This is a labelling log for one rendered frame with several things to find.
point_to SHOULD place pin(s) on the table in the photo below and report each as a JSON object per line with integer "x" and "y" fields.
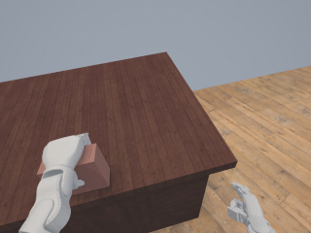
{"x": 160, "y": 144}

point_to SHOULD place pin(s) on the robot left forearm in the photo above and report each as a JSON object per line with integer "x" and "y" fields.
{"x": 51, "y": 210}

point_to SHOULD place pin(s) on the right robot hand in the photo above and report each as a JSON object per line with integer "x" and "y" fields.
{"x": 249, "y": 206}

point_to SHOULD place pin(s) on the left robot hand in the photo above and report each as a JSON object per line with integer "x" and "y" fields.
{"x": 66, "y": 152}

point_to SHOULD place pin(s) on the sponge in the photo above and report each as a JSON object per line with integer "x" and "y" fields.
{"x": 92, "y": 168}

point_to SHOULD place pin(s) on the robot right forearm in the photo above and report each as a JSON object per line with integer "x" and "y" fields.
{"x": 258, "y": 224}

